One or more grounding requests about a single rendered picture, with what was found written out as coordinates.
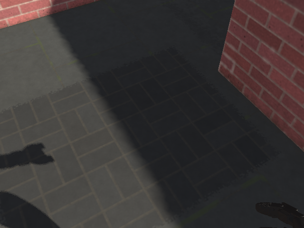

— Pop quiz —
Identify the robot right hand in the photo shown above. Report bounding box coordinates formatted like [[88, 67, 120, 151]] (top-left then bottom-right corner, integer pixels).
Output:
[[256, 202, 304, 228]]

